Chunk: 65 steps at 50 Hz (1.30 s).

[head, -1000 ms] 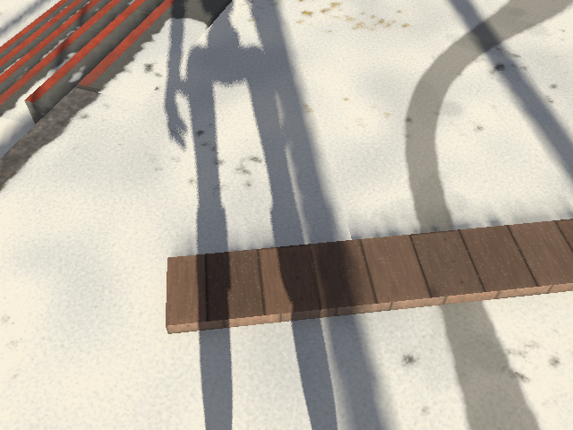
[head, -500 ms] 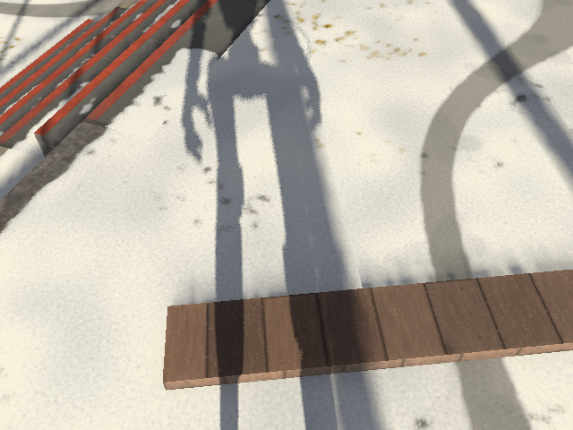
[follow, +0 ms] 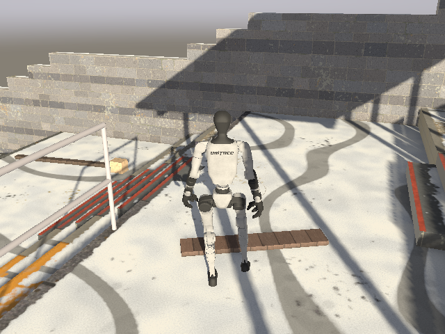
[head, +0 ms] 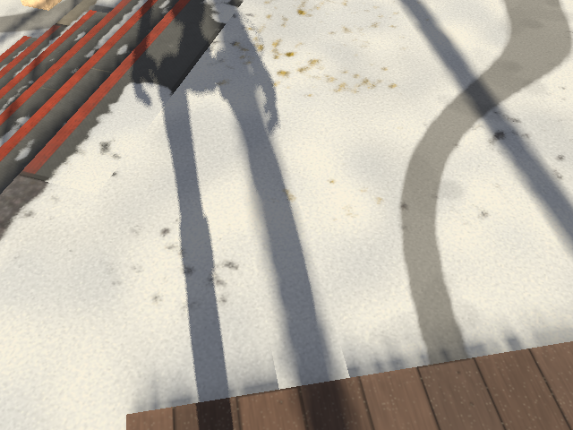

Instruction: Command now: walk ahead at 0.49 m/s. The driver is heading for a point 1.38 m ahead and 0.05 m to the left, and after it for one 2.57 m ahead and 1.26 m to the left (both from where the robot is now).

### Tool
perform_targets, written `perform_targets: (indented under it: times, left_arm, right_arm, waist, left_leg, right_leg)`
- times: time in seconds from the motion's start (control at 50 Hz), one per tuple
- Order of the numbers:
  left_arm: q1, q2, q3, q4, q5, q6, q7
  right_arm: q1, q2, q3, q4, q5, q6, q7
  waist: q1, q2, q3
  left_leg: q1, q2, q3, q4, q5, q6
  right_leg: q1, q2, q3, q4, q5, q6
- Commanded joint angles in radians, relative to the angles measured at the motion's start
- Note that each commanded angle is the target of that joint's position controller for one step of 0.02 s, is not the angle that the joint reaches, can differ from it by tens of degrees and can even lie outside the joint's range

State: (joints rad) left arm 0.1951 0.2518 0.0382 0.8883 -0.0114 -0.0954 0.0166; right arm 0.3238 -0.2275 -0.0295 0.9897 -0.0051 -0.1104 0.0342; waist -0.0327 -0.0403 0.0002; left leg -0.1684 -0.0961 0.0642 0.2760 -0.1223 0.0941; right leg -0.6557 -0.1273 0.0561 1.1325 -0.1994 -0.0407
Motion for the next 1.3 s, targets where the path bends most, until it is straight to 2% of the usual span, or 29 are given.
perform_targets:
  times: [0.02,0.16,0.24,0.26,0.28,0.3,0.32,0.36,0.44,0.5,0.54,0.58,0.6,0.62,0.64,0.66,0.72,0.76,0.86,0.94,1.0,1.06,1.08,1.1,1.12,1.14,1.18,1.2,1.3]
  left_arm:
    - [0.027,0.040,0.012,-0.044,0.011,0.005,0.005]
    - [-0.155,0.013,-0.004,-0.083,0.006,0.000,-0.018]
    - [-0.039,0.070,0.023,-0.040,0.023,-0.013,-0.029]
    - [0.092,0.125,0.040,-0.001,0.027,-0.019,-0.024]
    - [0.227,0.205,0.053,0.026,0.045,-0.010,-0.015]
    - [0.282,0.163,0.038,0.042,0.033,0.005,-0.018]
    - [0.240,0.124,0.030,0.035,0.021,0.016,-0.025]
    - [0.004,0.062,0.007,-0.009,0.018,0.023,-0.024]
    - [-0.073,0.057,0.006,0.008,0.052,0.035,-0.014]
    - [-0.012,0.090,0.017,0.037,0.015,0.046,-0.005]
    - [-0.001,0.140,0.036,0.039,-0.010,0.065,0.002]
    - [-0.032,0.108,0.034,0.031,-0.014,0.070,0.008]
    - [-0.058,0.077,0.028,0.022,-0.020,0.068,0.008]
    - [-0.085,0.020,0.018,0.009,-0.018,0.062,0.005]
    - [-0.122,-0.007,0.014,-0.026,-0.029,0.045,0.005]
    - [-0.134,0.033,0.024,-0.026,-0.026,0.027,0.001]
    - [-0.013,0.028,0.030,0.045,-0.008,0.017,-0.021]
    - [-0.035,0.014,0.029,0.048,-0.006,0.017,-0.029]
    - [-0.184,-0.028,0.002,-0.021,0.002,0.024,-0.038]
    - [-0.316,-0.040,-0.019,-0.088,-0.016,0.008,-0.049]
    - [-0.272,0.001,-0.007,-0.101,-0.019,0.002,-0.064]
    - [0.062,0.090,0.048,-0.014,-0.016,-0.003,-0.070]
    - [0.205,0.182,0.075,0.017,-0.005,-0.003,-0.061]
    - [0.319,0.249,0.087,0.040,-0.003,0.008,-0.056]
    - [0.232,0.175,0.057,0.037,0.001,-0.002,-0.051]
    - [0.121,0.112,0.035,0.026,-0.002,-0.010,-0.054]
    - [0.000,0.015,0.009,0.026,0.012,-0.025,-0.073]
    - [-0.016,-0.006,0.006,0.040,0.017,-0.027,-0.077]
    - [0.071,0.054,0.018,0.084,0.014,-0.029,-0.037]
  right_arm:
    - [-0.037,-0.132,-0.021,-0.056,0.002,-0.016,-0.019]
    - [0.083,-0.143,-0.014,-0.011,0.010,0.025,-0.036]
    - [0.076,-0.124,-0.005,-0.005,0.018,0.050,-0.045]
    - [0.090,-0.128,-0.003,-0.010,0.010,0.043,-0.045]
    - [0.164,-0.050,0.023,-0.013,-0.015,0.023,-0.034]
    - [0.254,-0.001,0.036,0.023,0.009,0.012,-0.027]
    - [0.212,-0.100,0.009,0.030,0.028,0.019,-0.027]
    - [0.049,-0.091,-0.003,-0.010,0.027,0.060,-0.047]
    - [0.096,0.008,0.012,0.015,0.001,0.114,-0.081]
    - [0.111,-0.016,0.007,0.038,-0.001,0.126,-0.081]
    - [0.066,-0.055,-0.005,0.024,-0.007,0.124,-0.075]
    - [0.085,-0.034,-0.004,0.034,-0.010,0.110,-0.069]
    - [0.131,-0.029,-0.003,0.053,-0.011,0.100,-0.067]
    - [0.234,-0.064,-0.012,0.084,-0.013,0.088,-0.067]
    - [0.295,-0.184,-0.042,0.096,-0.009,0.076,-0.058]
    - [0.250,-0.165,-0.033,0.084,-0.028,0.051,-0.057]
    - [0.143,-0.063,-0.005,0.063,-0.007,0.029,-0.038]
    - [0.171,-0.013,0.013,0.077,-0.010,0.035,-0.031]
    - [0.263,-0.036,0.021,0.095,-0.018,0.052,-0.058]
    - [0.280,-0.103,0.007,0.073,-0.003,0.049,-0.063]
    - [0.280,-0.103,0.001,0.082,0.010,0.046,-0.056]
    - [0.234,-0.088,0.003,0.069,0.007,0.048,-0.060]
    - [0.285,-0.024,0.019,0.040,0.011,0.040,-0.055]
    - [0.283,0.043,0.040,0.017,0.002,0.006,-0.045]
    - [0.195,-0.028,0.007,0.001,0.020,-0.025,-0.032]
    - [0.105,-0.066,-0.006,-0.040,0.039,-0.035,-0.029]
    - [0.042,-0.062,-0.024,-0.060,0.033,-0.014,-0.047]
    - [0.074,-0.037,-0.025,-0.059,0.033,0.006,-0.053]
    - [-0.048,-0.051,-0.045,-0.104,0.023,0.038,-0.052]
  waist:
    - [0.045,0.073,0.053]
    - [-0.025,0.108,0.036]
    - [0.049,0.091,-0.058]
    - [0.088,0.063,-0.132]
    - [0.093,-0.112,-0.290]
    - [0.092,-0.230,-0.436]
    - [0.098,-0.113,-0.385]
    - [0.040,0.000,-0.156]
    - [-0.023,-0.103,-0.077]
    - [-0.011,-0.098,-0.116]
    - [-0.003,-0.126,-0.039]
    - [-0.036,-0.099,0.030]
    - [-0.059,-0.036,0.067]
    - [-0.080,0.133,0.058]
    - [-0.099,0.375,0.104]
    - [-0.072,0.292,0.152]
    - [0.011,0.142,0.098]
    - [0.010,0.137,0.076]
    - [-0.033,0.130,0.100]
    - [-0.064,0.189,0.123]
    - [-0.004,0.228,0.125]
    - [0.178,0.226,-0.069]
    - [0.190,0.058,-0.218]
    - [0.199,-0.202,-0.399]
    - [0.176,-0.210,-0.316]
    - [0.129,-0.139,-0.162]
    - [0.053,0.010,-0.065]
    - [0.015,-0.022,-0.050]
    - [-0.003,-0.001,0.041]
  left_leg:
    - [-0.088,0.286,-0.215,-0.195,0.072,0.171]
    - [0.038,0.269,-0.116,-0.043,0.406,0.099]
    - [0.142,0.227,-0.129,0.224,0.569,0.030]
    - [0.045,0.175,-0.100,0.389,0.487,-0.013]
    - [-0.286,0.086,-0.058,0.722,-0.053,-0.070]
    - [-0.397,0.032,-0.126,0.939,-0.562,-0.106]
    - [-0.400,0.078,-0.187,1.031,-0.545,-0.113]
    - [-0.413,0.161,-0.132,0.952,-0.444,-0.128]
    - [-0.110,0.143,-0.056,0.589,-0.313,-0.152]
    - [-0.032,0.120,-0.013,0.431,-0.177,-0.123]
    - [-0.036,0.095,0.025,0.424,-0.226,-0.074]
    - [-0.003,0.105,0.013,0.330,-0.282,-0.019]
    - [0.020,0.132,-0.039,0.214,-0.313,0.015]
    - [0.128,0.274,-0.252,0.067,-0.400,0.057]
    - [0.169,0.463,-0.614,-0.140,-0.635,0.161]
    - [0.129,0.507,-0.719,-0.168,-0.636,0.196]
    - [0.159,0.397,-0.461,-0.095,-0.365,0.110]
    - [0.132,0.348,-0.343,-0.101,-0.198,0.093]
    - [0.151,0.329,-0.231,-0.124,0.013,0.100]
    - [0.041,0.335,-0.154,-0.211,0.080,0.092]
    - [0.130,0.368,-0.113,-0.143,0.245,0.074]
    - [0.092,0.321,-0.027,0.258,0.762,0.022]
    - [-0.234,0.225,0.007,0.615,0.608,-0.039]
    - [-0.417,0.048,-0.090,0.945,-0.228,-0.067]
    - [-0.538,0.063,-0.239,1.159,-0.304,-0.042]
    - [-0.589,0.118,-0.210,1.201,-0.244,-0.017]
    - [-0.486,0.212,-0.166,1.115,-0.097,0.017]
    - [-0.431,0.230,-0.172,1.072,-0.071,0.029]
    - [-0.493,0.250,-0.125,0.765,-0.004,-0.009]
  right_leg:
    - [-0.038,-0.041,0.002,-0.135,0.153,0.028]
    - [0.102,0.064,-0.067,-0.501,0.272,0.033]
    - [0.324,0.155,-0.115,-0.713,0.282,-0.024]
    - [0.541,0.079,-0.055,-0.706,0.624,-0.055]
    - [0.951,-0.191,0.189,-0.578,1.127,-0.196]
    - [1.025,-0.352,0.379,-0.621,1.204,-0.334]
    - [0.881,-0.298,0.345,-0.677,0.958,-0.309]
    - [0.557,-0.186,0.191,-0.782,0.541,-0.225]
    - [0.244,-0.056,0.010,-0.855,0.393,-0.174]
    - [0.267,-0.076,0.065,-0.880,-0.046,-0.180]
    - [0.200,-0.101,0.157,-0.943,-0.469,-0.166]
    - [0.142,-0.097,0.181,-0.927,-0.570,-0.137]
    - [0.108,-0.058,0.140,-0.832,-0.531,-0.108]
    - [-0.017,0.031,0.026,-0.538,-0.423,-0.057]
    - [-0.231,0.171,-0.148,-0.256,-0.327,-0.014]
    - [-0.307,0.116,-0.033,-0.054,-0.288,-0.024]
    - [-0.372,0.066,-0.012,0.171,-0.074,-0.031]
    - [-0.336,0.045,-0.043,0.196,0.013,-0.014]
    - [-0.370,0.014,-0.085,0.036,0.102,0.037]
    - [-0.091,0.078,-0.189,-0.262,0.076,0.029]
    - [-0.009,0.084,-0.170,-0.342,0.028,-0.038]
    - [0.439,0.172,-0.201,-0.422,-0.006,-0.116]
    - [0.804,-0.041,0.154,-0.505,-0.176,-0.228]
    - [0.964,-0.254,0.689,-0.815,-0.454,-0.333]
    - [0.899,-0.264,0.770,-0.930,-0.395,-0.293]
    - [0.729,-0.252,0.579,-0.897,-0.257,-0.250]
    - [0.474,-0.164,0.278,-0.913,-0.011,-0.184]
    - [0.416,-0.121,0.191,-0.932,0.012,-0.165]
    - [0.424,-0.082,0.059,-1.038,0.108,-0.188]
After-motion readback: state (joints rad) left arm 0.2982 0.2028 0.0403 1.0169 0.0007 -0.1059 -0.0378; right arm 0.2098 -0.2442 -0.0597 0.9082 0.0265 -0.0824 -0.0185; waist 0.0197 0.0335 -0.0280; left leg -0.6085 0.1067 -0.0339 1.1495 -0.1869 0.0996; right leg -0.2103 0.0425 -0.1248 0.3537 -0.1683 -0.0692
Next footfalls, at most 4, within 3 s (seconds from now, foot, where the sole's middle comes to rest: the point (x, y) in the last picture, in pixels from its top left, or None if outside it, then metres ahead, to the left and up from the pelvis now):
0.26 right None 0.29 -0.16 -0.78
0.60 left None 0.23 0.05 -0.78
1.06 right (376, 407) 0.55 -0.20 -0.74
1.68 left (258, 307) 0.85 0.07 -0.78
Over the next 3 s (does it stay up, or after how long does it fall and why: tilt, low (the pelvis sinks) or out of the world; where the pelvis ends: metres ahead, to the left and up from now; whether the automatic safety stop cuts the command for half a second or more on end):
stays up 1.43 0.07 0.00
